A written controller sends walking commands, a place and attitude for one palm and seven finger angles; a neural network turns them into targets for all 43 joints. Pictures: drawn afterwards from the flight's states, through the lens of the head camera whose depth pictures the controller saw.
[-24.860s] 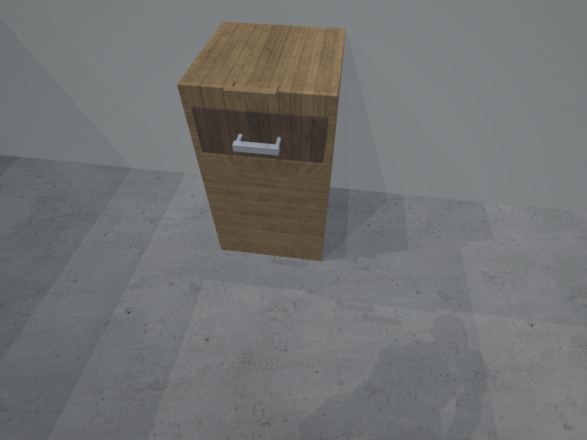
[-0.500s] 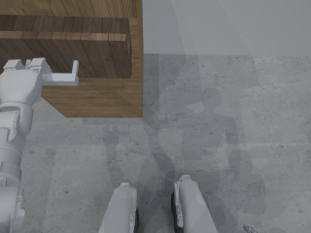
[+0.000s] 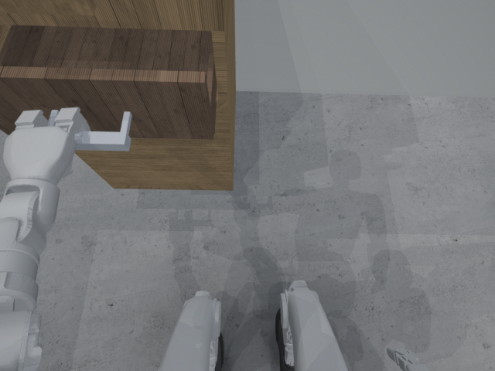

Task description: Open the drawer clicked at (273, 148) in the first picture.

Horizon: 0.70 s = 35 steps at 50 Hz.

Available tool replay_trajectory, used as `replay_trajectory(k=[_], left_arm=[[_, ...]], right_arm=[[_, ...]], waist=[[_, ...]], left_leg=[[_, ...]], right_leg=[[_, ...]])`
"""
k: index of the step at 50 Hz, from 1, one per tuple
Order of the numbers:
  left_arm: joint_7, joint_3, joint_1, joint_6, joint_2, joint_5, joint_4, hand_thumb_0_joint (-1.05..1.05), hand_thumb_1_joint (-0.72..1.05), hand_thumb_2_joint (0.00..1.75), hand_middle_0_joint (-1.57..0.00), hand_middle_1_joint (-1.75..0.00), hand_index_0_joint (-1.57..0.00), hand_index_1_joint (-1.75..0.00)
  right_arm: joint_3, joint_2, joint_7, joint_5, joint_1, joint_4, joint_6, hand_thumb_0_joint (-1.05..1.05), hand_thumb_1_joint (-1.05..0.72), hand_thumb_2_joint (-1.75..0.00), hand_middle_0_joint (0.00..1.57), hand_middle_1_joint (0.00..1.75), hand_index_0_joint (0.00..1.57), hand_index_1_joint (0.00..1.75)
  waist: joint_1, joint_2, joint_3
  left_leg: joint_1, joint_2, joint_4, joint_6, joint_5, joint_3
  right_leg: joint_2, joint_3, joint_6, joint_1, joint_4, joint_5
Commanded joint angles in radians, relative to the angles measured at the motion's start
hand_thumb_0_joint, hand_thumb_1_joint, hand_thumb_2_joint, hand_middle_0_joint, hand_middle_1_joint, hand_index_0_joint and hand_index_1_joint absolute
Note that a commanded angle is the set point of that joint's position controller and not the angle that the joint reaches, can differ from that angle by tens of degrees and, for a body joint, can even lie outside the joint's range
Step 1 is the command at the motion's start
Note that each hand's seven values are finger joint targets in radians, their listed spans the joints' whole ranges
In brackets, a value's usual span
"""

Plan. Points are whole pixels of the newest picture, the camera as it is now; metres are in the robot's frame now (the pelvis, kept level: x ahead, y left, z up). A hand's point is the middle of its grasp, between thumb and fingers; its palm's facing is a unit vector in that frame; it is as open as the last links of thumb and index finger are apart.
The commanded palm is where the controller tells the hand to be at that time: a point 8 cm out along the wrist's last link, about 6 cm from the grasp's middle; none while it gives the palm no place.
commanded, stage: pull the drawer open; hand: left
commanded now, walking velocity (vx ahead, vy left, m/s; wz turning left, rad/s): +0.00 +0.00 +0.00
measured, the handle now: (88, 129) +0.48 +0.27 +0.00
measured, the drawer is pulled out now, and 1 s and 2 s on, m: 0.10 0.13 0.17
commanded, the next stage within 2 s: none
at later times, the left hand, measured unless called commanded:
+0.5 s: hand (61, 172) +0.42 +0.31 -0.02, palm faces -0.04 -0.01 -1.00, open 5.7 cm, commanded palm +0.38 +0.31 +0.01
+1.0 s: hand (58, 182) +0.40 +0.31 -0.02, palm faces -0.04 -0.01 -1.00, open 5.7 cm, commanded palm +0.36 +0.31 +0.01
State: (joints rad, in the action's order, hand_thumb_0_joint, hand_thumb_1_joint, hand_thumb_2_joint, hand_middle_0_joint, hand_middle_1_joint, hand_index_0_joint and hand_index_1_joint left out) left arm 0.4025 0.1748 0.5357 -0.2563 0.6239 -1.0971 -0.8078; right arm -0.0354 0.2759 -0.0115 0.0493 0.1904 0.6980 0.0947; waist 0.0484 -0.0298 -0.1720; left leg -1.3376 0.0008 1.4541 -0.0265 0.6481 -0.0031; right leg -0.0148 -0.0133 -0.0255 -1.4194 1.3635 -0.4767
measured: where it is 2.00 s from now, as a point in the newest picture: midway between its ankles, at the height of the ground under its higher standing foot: (250, 368)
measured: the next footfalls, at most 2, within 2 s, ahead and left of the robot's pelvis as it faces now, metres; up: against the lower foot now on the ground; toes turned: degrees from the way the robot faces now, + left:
none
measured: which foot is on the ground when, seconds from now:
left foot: down 0.00-1.00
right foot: down 0.00-1.00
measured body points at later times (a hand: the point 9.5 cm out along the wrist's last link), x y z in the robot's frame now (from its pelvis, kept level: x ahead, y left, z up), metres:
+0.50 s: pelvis +0.00 +0.00 +0.00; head +0.17 +0.00 +0.42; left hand +0.41 +0.31 +0.03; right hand +0.10 -0.28 -0.14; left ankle +0.01 +0.10 -0.58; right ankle +0.07 -0.13 -0.58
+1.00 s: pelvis +0.01 +0.00 +0.01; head +0.17 +0.00 +0.43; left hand +0.39 +0.31 +0.03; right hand +0.12 -0.28 -0.13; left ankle +0.01 +0.10 -0.58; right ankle +0.07 -0.13 -0.58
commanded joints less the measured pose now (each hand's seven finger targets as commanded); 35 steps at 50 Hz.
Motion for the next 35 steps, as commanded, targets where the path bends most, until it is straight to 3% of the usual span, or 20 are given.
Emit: replay_trajectory(k=[1,2,3,7,11,12,15,17,20,22,23,26,32,35], left_arm=[[0.022,0.071,0.094,-0.011,0.252,0.011,0.109,0.00,0.90,0.90,-0.40,-1.35,-0.40,-1.35],[0.020,0.082,0.096,-0.012,0.266,0.012,0.112,0.00,0.90,0.90,-0.40,-1.35,-0.40,-1.35],[0.019,0.080,0.061,-0.006,0.262,0.008,0.081,0.00,0.90,0.90,-0.40,-1.35,-0.40,-1.35],[0.012,0.080,0.081,-0.009,0.262,0.015,0.108,0.00,0.90,0.90,-0.40,-1.35,-0.40,-1.35],[0.011,0.096,0.005,-0.006,0.262,0.020,0.132,0.00,0.90,0.90,-0.40,-1.35,-0.40,-1.35],[0.011,0.094,0.019,-0.007,0.257,0.025,0.136,0.00,0.90,0.90,-0.40,-1.35,-0.40,-1.35],[0.010,0.087,0.005,-0.009,0.250,0.022,0.137,0.00,0.90,0.90,-0.40,-1.35,-0.40,-1.35],[0.014,0.105,-0.006,-0.011,0.260,0.025,0.161,0.00,0.90,0.90,-0.40,-1.35,-0.40,-1.35],[0.019,0.072,-0.017,-0.008,0.220,0.021,0.146,0.00,0.90,0.90,-0.40,-1.35,-0.40,-1.35],[0.023,0.103,-0.015,-0.014,0.247,0.025,0.181,0.00,0.90,0.90,-0.40,-1.35,-0.40,-1.35],[0.025,0.102,-0.057,-0.009,0.244,0.021,0.163,0.00,0.90,0.90,-0.40,-1.35,-0.40,-1.35],[0.028,0.078,-0.050,-0.003,0.212,0.022,0.183,0.00,0.90,0.90,-0.40,-1.35,-0.40,-1.35],[0.028,0.091,-0.054,0.003,0.224,0.026,0.194,0.00,0.90,0.90,-0.40,-1.35,-0.40,-1.35],[0.030,0.096,-0.107,0.007,0.223,0.023,0.201,0.00,0.90,0.90,-0.40,-1.35,-0.40,-1.35]], right_arm=[[-0.061,0.169,-0.019,0.004,0.129,-0.049,-0.020,0.00,-0.90,-0.90,0.20,0.30,0.20,0.30],[-0.060,0.171,-0.019,0.005,0.129,-0.049,-0.018,0.00,-0.90,-0.90,0.20,0.30,0.20,0.30],[-0.059,0.171,-0.021,0.004,0.128,-0.047,-0.018,0.00,-0.90,-0.90,0.20,0.30,0.20,0.30],[-0.060,0.169,-0.023,0.002,0.127,-0.053,-0.020,0.00,-0.90,-0.90,0.20,0.30,0.20,0.30],[-0.062,0.167,-0.024,0.001,0.123,-0.062,-0.020,0.00,-0.90,-0.90,0.20,0.30,0.20,0.30],[-0.060,0.168,-0.024,0.001,0.123,-0.060,-0.019,0.00,-0.90,-0.90,0.20,0.30,0.20,0.30],[-0.060,0.167,-0.026,0.001,0.114,-0.060,-0.024,0.00,-0.90,-0.90,0.20,0.30,0.20,0.30],[-0.062,0.168,-0.025,0.002,0.115,-0.064,-0.021,0.00,-0.90,-0.90,0.20,0.30,0.20,0.30],[-0.061,0.164,-0.026,0.001,0.110,-0.059,-0.024,0.00,-0.90,-0.90,0.20,0.30,0.20,0.30],[-0.064,0.168,-0.027,0.004,0.114,-0.064,-0.023,0.00,-0.90,-0.90,0.20,0.30,0.20,0.30],[-0.063,0.168,-0.027,0.006,0.113,-0.062,-0.021,0.00,-0.90,-0.90,0.20,0.30,0.20,0.30],[-0.064,0.163,-0.025,0.002,0.109,-0.066,-0.019,0.00,-0.90,-0.90,0.20,0.30,0.20,0.30],[-0.064,0.166,-0.028,0.003,0.106,-0.066,-0.018,0.00,-0.90,-0.90,0.20,0.30,0.20,0.30],[-0.064,0.163,-0.028,0.004,0.098,-0.069,-0.018,0.00,-0.90,-0.90,0.20,0.30,0.20,0.30]], waist=[[-0.032,-0.036,-0.497],[-0.030,-0.040,-0.501],[-0.033,-0.008,-0.484],[-0.032,-0.022,-0.491],[-0.054,-0.021,-0.522],[-0.041,-0.016,-0.515],[-0.045,-0.015,-0.486],[-0.052,-0.022,-0.514],[-0.040,-0.018,-0.472],[-0.045,-0.011,-0.510],[-0.057,-0.022,-0.503],[-0.047,-0.030,-0.486],[-0.047,-0.021,-0.486],[-0.059,-0.011,-0.486]], left_leg=[[0.263,0.011,-0.209,0.003,-0.400,-0.020],[0.266,0.012,-0.208,0.004,-0.408,-0.020],[0.249,0.013,-0.205,0.000,-0.402,-0.019],[0.250,0.014,-0.209,0.001,-0.393,-0.020],[0.267,0.014,-0.208,0.002,-0.429,-0.012],[0.267,0.012,-0.209,0.003,-0.432,-0.019],[0.253,0.012,-0.211,0.001,-0.405,-0.014],[0.271,0.011,-0.213,0.004,-0.427,-0.018],[0.262,0.011,-0.213,0.003,-0.414,-0.017],[0.281,0.008,-0.212,0.004,-0.437,-0.022],[0.283,0.011,-0.213,0.004,-0.452,-0.015],[0.295,0.008,-0.219,0.007,-0.449,-0.018],[0.291,0.009,-0.223,0.007,-0.444,-0.019],[0.294,0.010,-0.220,0.006,-0.462,-0.013]], right_leg=[[-0.026,0.042,0.064,0.393,-0.107,0.262],[-0.026,0.042,0.066,0.394,-0.101,0.268],[-0.027,0.042,0.062,0.395,-0.103,0.268],[-0.027,0.040,0.065,0.400,-0.103,0.261],[-0.027,0.035,0.063,0.430,-0.102,0.297],[-0.028,0.038,0.064,0.420,-0.099,0.296],[-0.027,0.038,0.062,0.409,-0.106,0.273],[-0.027,0.039,0.065,0.419,-0.098,0.284],[-0.027,0.041,0.061,0.395,-0.105,0.273],[-0.028,0.040,0.064,0.409,-0.098,0.288],[-0.026,0.039,0.063,0.415,-0.098,0.301],[-0.028,0.043,0.064,0.399,-0.106,0.290],[-0.026,0.042,0.065,0.411,-0.106,0.291],[-0.027,0.038,0.063,0.430,-0.110,0.313]])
